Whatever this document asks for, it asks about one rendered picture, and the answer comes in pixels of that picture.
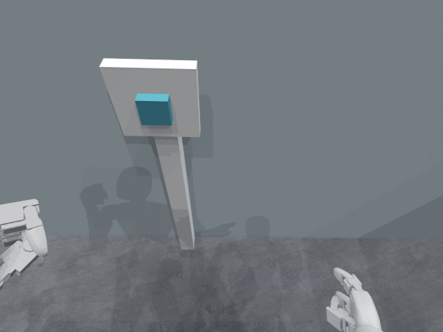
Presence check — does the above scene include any right robot hand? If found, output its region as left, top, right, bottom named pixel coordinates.
left=326, top=268, right=381, bottom=332

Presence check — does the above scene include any button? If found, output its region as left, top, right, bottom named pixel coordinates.
left=135, top=93, right=173, bottom=126

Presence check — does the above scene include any left robot hand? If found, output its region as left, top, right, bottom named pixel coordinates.
left=0, top=199, right=48, bottom=290

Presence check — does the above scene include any panel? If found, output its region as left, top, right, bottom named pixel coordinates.
left=99, top=58, right=201, bottom=249

